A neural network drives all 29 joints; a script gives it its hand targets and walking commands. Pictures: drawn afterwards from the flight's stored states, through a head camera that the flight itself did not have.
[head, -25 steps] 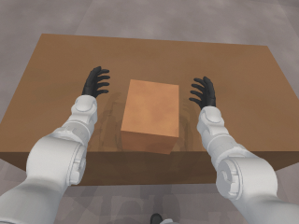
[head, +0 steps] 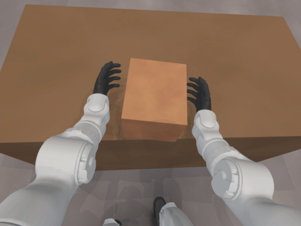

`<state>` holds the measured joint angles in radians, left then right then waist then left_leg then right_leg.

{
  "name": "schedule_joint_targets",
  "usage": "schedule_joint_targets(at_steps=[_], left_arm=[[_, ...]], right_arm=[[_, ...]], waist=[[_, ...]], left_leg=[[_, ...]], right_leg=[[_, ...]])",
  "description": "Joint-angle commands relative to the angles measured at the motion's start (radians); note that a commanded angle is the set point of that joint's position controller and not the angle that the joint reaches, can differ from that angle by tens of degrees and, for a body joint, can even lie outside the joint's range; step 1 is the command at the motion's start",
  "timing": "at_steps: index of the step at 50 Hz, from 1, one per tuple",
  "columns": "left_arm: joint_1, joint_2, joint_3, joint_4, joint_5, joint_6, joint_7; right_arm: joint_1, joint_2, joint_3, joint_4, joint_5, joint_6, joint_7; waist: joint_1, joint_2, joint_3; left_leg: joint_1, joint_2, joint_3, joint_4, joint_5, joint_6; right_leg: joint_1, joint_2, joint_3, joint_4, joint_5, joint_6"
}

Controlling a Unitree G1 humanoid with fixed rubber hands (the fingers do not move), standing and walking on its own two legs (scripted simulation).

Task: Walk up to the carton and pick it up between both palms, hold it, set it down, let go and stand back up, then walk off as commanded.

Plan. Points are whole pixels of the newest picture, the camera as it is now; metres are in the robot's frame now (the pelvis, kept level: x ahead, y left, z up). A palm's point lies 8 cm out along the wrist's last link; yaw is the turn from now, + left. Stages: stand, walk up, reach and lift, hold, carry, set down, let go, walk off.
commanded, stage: reach and lift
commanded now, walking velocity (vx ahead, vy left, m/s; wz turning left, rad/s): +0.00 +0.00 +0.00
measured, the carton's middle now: (154, 102) +0.47 -0.06 -0.05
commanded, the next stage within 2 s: none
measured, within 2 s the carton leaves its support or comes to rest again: neither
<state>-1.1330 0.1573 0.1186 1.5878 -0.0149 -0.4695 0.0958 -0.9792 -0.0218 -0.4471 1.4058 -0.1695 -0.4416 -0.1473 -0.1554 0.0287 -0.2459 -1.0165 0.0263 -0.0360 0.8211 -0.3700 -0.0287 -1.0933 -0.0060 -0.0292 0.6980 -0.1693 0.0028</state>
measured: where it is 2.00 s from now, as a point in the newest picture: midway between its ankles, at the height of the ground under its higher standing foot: outside the picture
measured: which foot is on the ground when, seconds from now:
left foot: down 0.00-1.00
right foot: down 0.00-1.00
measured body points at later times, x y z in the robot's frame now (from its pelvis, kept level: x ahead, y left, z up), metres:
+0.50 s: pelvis +0.00 +0.01 +0.01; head +0.17 +0.01 +0.42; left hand +0.49 +0.07 +0.00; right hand +0.42 -0.18 -0.01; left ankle -0.02 +0.13 -0.69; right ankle +0.06 -0.12 -0.69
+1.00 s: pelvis +0.01 -0.01 +0.02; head +0.19 -0.01 +0.43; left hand +0.49 +0.07 +0.00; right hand +0.42 -0.18 -0.01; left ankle -0.02 +0.13 -0.69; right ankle +0.06 -0.12 -0.69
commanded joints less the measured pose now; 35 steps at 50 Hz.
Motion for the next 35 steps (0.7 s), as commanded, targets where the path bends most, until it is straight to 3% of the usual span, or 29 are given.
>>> schedule_joint_targets(at_steps=[1, 3, 4, 5, 7, 8, 9, 11, 13, 14, 15, 17, 18, 19, 21, 22, 24, 25, 26, 27, 28, 29, 30, 31, 35], left_arm=[[-0.419, 0.030, 0.020, -0.205, 0.057, -0.056, 0.006], [-0.401, -0.005, 0.028, -0.186, 0.077, -0.057, 0.006], [-0.417, -0.020, 0.034, -0.197, 0.095, -0.054, 0.002], [-0.407, -0.016, 0.057, -0.199, 0.099, -0.052, 0.010], [-0.385, -0.043, 0.071, -0.166, 0.122, -0.047, 0.002], [-0.373, -0.053, 0.088, -0.193, 0.161, -0.052, 0.001], [-0.365, -0.086, 0.100, -0.188, 0.173, -0.050, -0.001], [-0.382, -0.139, 0.127, -0.176, 0.224, -0.053, -0.014], [-0.390, -0.246, 0.169, -0.152, 0.302, -0.047, -0.034], [-0.402, -0.309, 0.178, -0.141, 0.336, -0.057, -0.046], [-0.383, -0.319, 0.217, -0.141, 0.374, -0.065, -0.045], [-0.390, -0.363, 0.257, -0.103, 0.438, -0.065, -0.058], [-0.401, -0.447, 0.258, -0.088, 0.460, -0.069, -0.073], [-0.401, -0.486, 0.252, -0.084, 0.471, -0.070, -0.078], [-0.371, -0.510, 0.275, -0.068, 0.521, -0.061, -0.080], [-0.339, -0.538, 0.278, -0.074, 0.520, -0.057, -0.083], [-0.323, -0.552, 0.280, -0.079, 0.533, -0.054, -0.089], [-0.305, -0.555, 0.308, -0.067, 0.559, -0.054, -0.093], [-0.307, -0.573, 0.300, -0.067, 0.554, -0.047, -0.095], [-0.291, -0.576, 0.301, -0.099, 0.560, -0.045, -0.094], [-0.285, -0.574, 0.314, -0.068, 0.570, -0.044, -0.103], [-0.286, -0.587, 0.298, -0.103, 0.561, -0.039, -0.104], [-0.274, -0.583, 0.305, -0.101, 0.565, -0.031, -0.109], [-0.283, -0.579, 0.279, -0.122, 0.551, -0.045, -0.109], [-0.254, -0.580, 0.316, -0.111, 0.567, -0.045, -0.125]], right_arm=[[-0.364, -0.071, -0.013, -0.085, -0.042, -0.079, -0.003], [-0.350, -0.052, -0.013, -0.045, -0.041, -0.095, 0.001], [-0.361, -0.022, -0.043, -0.069, -0.071, -0.104, 0.001], [-0.383, -0.027, -0.058, -0.054, -0.068, -0.103, -0.002], [-0.356, -0.007, -0.081, -0.052, -0.105, -0.105, 0.006], [-0.336, 0.016, -0.089, -0.047, -0.122, -0.104, 0.012], [-0.359, 0.054, -0.087, -0.075, -0.131, -0.109, 0.018], [-0.360, 0.145, -0.116, -0.073, -0.188, -0.105, 0.034], [-0.380, 0.240, -0.149, -0.058, -0.261, -0.110, 0.064], [-0.385, 0.301, -0.181, -0.019, -0.321, -0.111, 0.076], [-0.351, 0.344, -0.209, -0.027, -0.369, -0.113, 0.085], [-0.357, 0.387, -0.238, -0.035, -0.434, -0.120, 0.106], [-0.385, 0.483, -0.218, -0.049, -0.461, -0.119, 0.138], [-0.366, 0.501, -0.236, -0.040, -0.482, -0.123, 0.147], [-0.321, 0.539, -0.248, -0.015, -0.547, -0.123, 0.168], [-0.304, 0.536, -0.236, -0.004, -0.551, -0.126, 0.168], [-0.285, 0.560, -0.238, 0.008, -0.559, -0.131, 0.175], [-0.295, 0.595, -0.218, -0.005, -0.564, -0.134, 0.186], [-0.293, 0.595, -0.229, -0.006, -0.568, -0.132, 0.183], [-0.287, 0.597, -0.219, -0.027, -0.568, -0.136, 0.187], [-0.285, 0.603, -0.219, -0.018, -0.583, -0.136, 0.185], [-0.278, 0.601, -0.216, -0.017, -0.578, -0.136, 0.182], [-0.270, 0.601, -0.216, -0.022, -0.575, -0.138, 0.184], [-0.273, 0.626, -0.217, -0.049, -0.576, -0.145, 0.178], [-0.253, 0.643, -0.194, -0.035, -0.571, -0.148, 0.173]], waist=[[-0.032, 0.120, -0.878], [-0.029, 0.122, -0.836], [-0.033, 0.123, -0.850], [-0.016, 0.109, -0.849], [-0.024, 0.083, -0.791], [-0.020, 0.098, -0.762], [-0.010, 0.068, -0.766], [-0.009, 0.076, -0.732], [0.003, 0.089, -0.640], [-0.006, 0.098, -0.623], [0.008, 0.120, -0.620], [0.008, 0.128, -0.574], [0.026, 0.112, -0.578], [-0.004, 0.124, -0.585], [0.005, 0.153, -0.560], [-0.001, 0.133, -0.532], [-0.007, 0.149, -0.548], [0.035, 0.135, -0.551], [0.006, 0.114, -0.547], [-0.001, 0.111, -0.539], [0.024, 0.116, -0.529], [0.005, 0.105, -0.526], [0.015, 0.092, -0.519], [-0.007, 0.087, -0.554], [0.005, 0.054, -0.523]], left_leg=[[0.261, -0.054, 0.062, -0.024, 0.435, -0.074], [0.287, -0.052, 0.053, -0.010, 0.474, -0.076], [0.280, -0.054, 0.060, -0.008, 0.466, -0.076], [0.259, -0.054, 0.071, -0.017, 0.444, -0.072], [0.251, -0.059, 0.070, -0.035, 0.393, -0.059], [0.234, -0.056, 0.072, -0.047, 0.378, -0.060], [0.227, -0.059, 0.078, -0.052, 0.390, -0.058], [0.200, -0.055, 0.086, -0.059, 0.356, -0.045], [0.184, -0.048, 0.090, -0.081, 0.294, -0.039], [0.195, -0.044, 0.083, -0.081, 0.267, -0.040], [0.195, -0.040, 0.092, -0.083, 0.258, -0.043], [0.204, -0.031, 0.088, -0.089, 0.224, -0.037], [0.210, -0.026, 0.099, -0.098, 0.229, -0.036], [0.250, -0.018, 0.089, -0.107, 0.226, -0.042], [0.303, -0.010, 0.082, -0.108, 0.269, -0.055], [0.341, -0.003, 0.086, -0.121, 0.292, -0.052], [0.376, 0.005, 0.073, -0.111, 0.359, -0.058], [0.359, 0.001, 0.086, -0.105, 0.380, -0.049], [0.358, 0.001, 0.090, -0.119, 0.353, -0.045], [0.366, 0.001, 0.081, -0.130, 0.359, -0.046], [0.324, 0.000, 0.090, -0.118, 0.353, -0.045], [0.349, 0.003, 0.091, -0.147, 0.356, -0.040], [0.319, -0.008, 0.100, -0.145, 0.372, -0.038], [0.322, -0.008, 0.097, -0.144, 0.351, -0.037], [0.246, -0.019, 0.104, -0.154, 0.353, -0.029]], right_leg=[[0.727, 0.049, -0.027, 0.071, 0.508, -0.001], [0.690, 0.051, -0.040, 0.070, 0.521, -0.008], [0.697, 0.051, -0.037, 0.066, 0.505, -0.007], [0.696, 0.055, -0.033, 0.069, 0.491, -0.001], [0.718, 0.050, -0.040, 0.050, 0.461, 0.000], [0.744, 0.047, -0.032, 0.048, 0.458, 0.000], [0.749, 0.044, -0.029, 0.057, 0.479, 0.003], [0.735, 0.040, -0.031, 0.052, 0.463, 0.003], [0.727, 0.036, -0.036, 0.024, 0.360, -0.004], [0.718, 0.034, -0.038, 0.015, 0.320, -0.013], [0.716, 0.034, -0.047, 0.012, 0.321, -0.017], [0.691, 0.033, -0.064, 0.004, 0.264, -0.020], [0.678, 0.033, -0.070, -0.004, 0.252, -0.029], [0.657, 0.036, -0.081, -0.016, 0.245, -0.032], [0.626, 0.032, -0.105, -0.021, 0.251, -0.038], [0.608, 0.038, -0.107, -0.033, 0.247, -0.040], [0.612, 0.039, -0.119, -0.043, 0.274, -0.043], [0.614, 0.039, -0.110, -0.029, 0.287, -0.041], [0.626, 0.039, -0.117, -0.045, 0.299, -0.034], [0.651, 0.040, -0.120, -0.045, 0.318, -0.030], [0.676, 0.034, -0.116, -0.038, 0.338, -0.033], [0.674, 0.036, -0.117, -0.053, 0.328, -0.026], [0.709, 0.033, -0.105, -0.055, 0.375, -0.026], [0.718, 0.033, -0.107, -0.047, 0.390, -0.022], [0.814, 0.020, -0.093, -0.032, 0.508, -0.010]])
